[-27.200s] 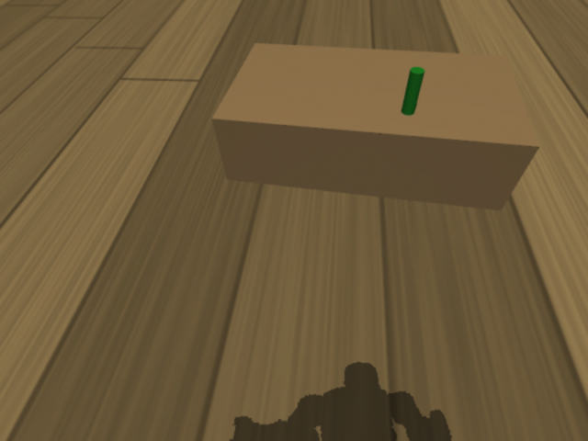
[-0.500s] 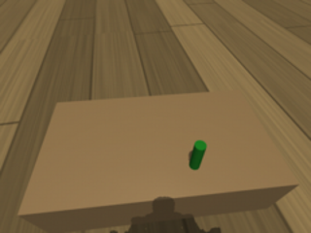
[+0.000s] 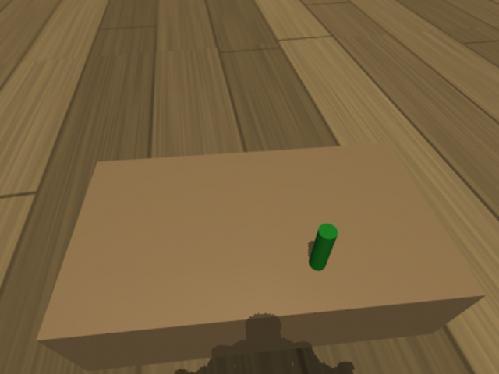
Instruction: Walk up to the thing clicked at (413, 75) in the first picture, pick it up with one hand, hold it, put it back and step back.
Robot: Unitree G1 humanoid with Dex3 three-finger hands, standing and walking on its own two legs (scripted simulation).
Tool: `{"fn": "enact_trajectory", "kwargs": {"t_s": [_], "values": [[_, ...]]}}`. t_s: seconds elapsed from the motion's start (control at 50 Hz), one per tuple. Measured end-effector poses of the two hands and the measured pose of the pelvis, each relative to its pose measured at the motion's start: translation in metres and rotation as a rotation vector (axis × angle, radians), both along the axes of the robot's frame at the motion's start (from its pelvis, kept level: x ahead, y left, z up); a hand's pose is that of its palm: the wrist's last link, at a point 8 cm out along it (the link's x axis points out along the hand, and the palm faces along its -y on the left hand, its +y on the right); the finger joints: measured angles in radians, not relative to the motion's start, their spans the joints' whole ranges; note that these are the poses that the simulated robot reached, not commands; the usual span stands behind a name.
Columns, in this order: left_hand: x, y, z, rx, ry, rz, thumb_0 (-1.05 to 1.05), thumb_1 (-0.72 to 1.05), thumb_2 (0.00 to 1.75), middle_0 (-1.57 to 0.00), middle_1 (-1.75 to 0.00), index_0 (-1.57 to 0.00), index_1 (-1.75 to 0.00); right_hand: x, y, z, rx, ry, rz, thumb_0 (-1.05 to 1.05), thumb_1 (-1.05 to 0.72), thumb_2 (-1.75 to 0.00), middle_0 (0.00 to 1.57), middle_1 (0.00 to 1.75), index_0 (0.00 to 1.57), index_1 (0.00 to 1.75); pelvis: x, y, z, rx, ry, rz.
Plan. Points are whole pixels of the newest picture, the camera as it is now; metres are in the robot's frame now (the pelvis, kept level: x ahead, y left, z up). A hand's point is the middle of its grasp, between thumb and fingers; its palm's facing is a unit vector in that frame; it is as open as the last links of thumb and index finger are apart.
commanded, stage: home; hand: right
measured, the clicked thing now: (322, 248) +0.53 -0.20 -0.33
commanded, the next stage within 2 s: stand in 0.30 s
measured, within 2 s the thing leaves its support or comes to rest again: neither
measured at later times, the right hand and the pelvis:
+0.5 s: hand out of the picture +0.08 -0.24 -0.15, palm faces -0.02 +0.93 -0.37, open 17.0 cm; pelvis +0.01 +0.01 +0.00, yaw +0 degrees
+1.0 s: hand out of the picture +0.09 -0.24 -0.15, palm faces -0.02 +0.93 -0.36, open 7.8 cm; pelvis +0.02 +0.01 +0.00, yaw +0 degrees
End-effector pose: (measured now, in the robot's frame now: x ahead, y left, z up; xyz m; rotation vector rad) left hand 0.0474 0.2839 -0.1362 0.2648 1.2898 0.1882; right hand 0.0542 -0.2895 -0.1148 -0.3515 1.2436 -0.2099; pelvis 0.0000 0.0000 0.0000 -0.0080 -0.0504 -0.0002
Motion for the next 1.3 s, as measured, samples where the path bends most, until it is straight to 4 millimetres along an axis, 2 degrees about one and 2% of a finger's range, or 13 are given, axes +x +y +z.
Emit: {"fn": "enact_trajectory", "kwargs": {"t_s": [0.2,0.5,0.6,0.74,0.84,0.92,1.06,1.3], "values": [[0.002,0.007,0.001,0.004,0.012,-0.007,0.0,0.9,0.9,-0.2,-0.3,-0.2,-0.31,0.005,0.005,0.0,0.005,0.0,-0.007,0.0,0.53,-0.05,0.06,0.05,0.05,0.05,0.003,0.006,0.0,0.002,0.006,-0.003],[0.016,0.015,0.003,0.009,-0.002,-0.013,0.0,0.9,0.9,-0.2,-0.3,-0.2,-0.3,0.016,0.008,0.001,0.006,-0.004,-0.011,0.0,0.47,-0.11,0.09,0.1,0.09,0.09,0.01,0.012,0.001,0.004,0.013,-0.002],[0.021,0.017,0.004,0.011,-0.005,-0.012,0.0,0.91,0.9,-0.2,-0.3,-0.2,-0.3,0.02,0.008,0.002,0.004,-0.007,-0.008,0.0,0.26,-0.31,0.15,0.2,0.15,0.19,0.012,0.013,0.001,0.005,0.015,-0.001],[0.025,0.018,0.006,0.015,-0.009,-0.015,0.0,0.91,0.89,-0.2,-0.3,-0.2,-0.3,0.026,0.008,0.001,0.007,-0.011,-0.008,0.0,-0.19,-0.68,0.19,0.27,0.19,0.27,0.015,0.014,0.001,0.005,0.016,0.0],[0.028,0.018,0.006,0.016,-0.008,-0.015,0.0,0.91,0.89,-0.2,-0.3,-0.2,-0.3,0.029,0.009,0.001,0.011,-0.01,-0.007,0.0,-0.54,-0.81,0.2,0.29,0.19,0.29,0.017,0.014,0.001,0.005,0.02,0.001],[0.03,0.019,0.007,0.017,-0.011,-0.015,0.0,0.91,0.89,-0.2,-0.3,-0.2,-0.3,0.031,0.009,0.001,0.012,-0.01,-0.006,0.0,-0.73,-0.86,0.2,0.29,0.2,0.29,0.019,0.014,0.001,0.004,0.021,0.003],[0.035,0.019,0.008,0.02,-0.026,-0.017,0.0,0.91,0.89,-0.2,-0.3,-0.2,-0.3,0.035,0.008,0.002,0.01,-0.02,-0.004,0.0,-0.86,-0.89,0.21,0.3,0.2,0.3,0.019,0.014,0.002,0.003,0.017,0.005],[0.033,0.021,0.01,0.022,-0.039,-0.018,0.0,0.91,0.89,-0.2,-0.3,-0.2,-0.3,0.032,0.009,0.002,0.016,-0.03,-0.006,0.01,-0.9,-0.9,0.21,0.3,0.2,0.3,0.016,0.015,0.002,0.004,0.011,0.005]]}}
